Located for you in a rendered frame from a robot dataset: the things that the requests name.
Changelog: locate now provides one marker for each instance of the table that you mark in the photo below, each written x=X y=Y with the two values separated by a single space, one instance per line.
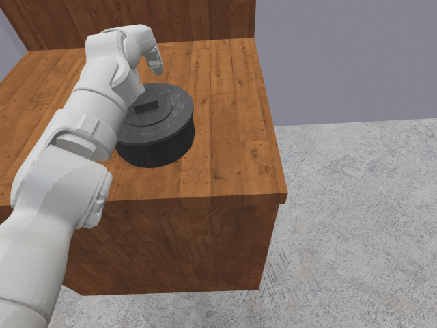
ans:
x=200 y=224

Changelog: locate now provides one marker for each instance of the robot left forearm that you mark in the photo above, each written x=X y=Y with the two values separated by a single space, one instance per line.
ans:
x=89 y=121

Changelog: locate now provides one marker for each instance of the robot left hand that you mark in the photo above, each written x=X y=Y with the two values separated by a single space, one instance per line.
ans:
x=148 y=48

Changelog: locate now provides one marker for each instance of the knob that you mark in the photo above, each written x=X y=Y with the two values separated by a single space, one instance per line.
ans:
x=146 y=101

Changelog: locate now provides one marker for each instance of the lid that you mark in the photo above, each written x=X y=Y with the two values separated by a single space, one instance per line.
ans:
x=152 y=127

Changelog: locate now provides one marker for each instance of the pot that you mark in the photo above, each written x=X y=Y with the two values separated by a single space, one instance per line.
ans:
x=159 y=154

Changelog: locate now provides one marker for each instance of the left robot upper arm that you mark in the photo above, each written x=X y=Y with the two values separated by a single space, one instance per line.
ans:
x=64 y=192

